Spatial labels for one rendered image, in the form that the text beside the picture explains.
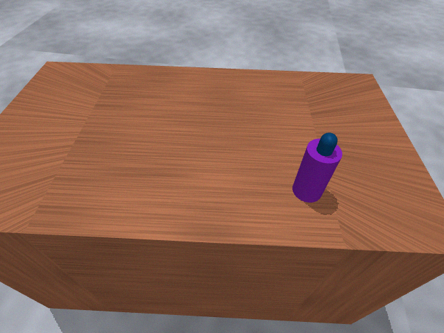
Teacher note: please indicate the bottle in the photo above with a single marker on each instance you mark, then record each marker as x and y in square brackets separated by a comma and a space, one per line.
[317, 167]

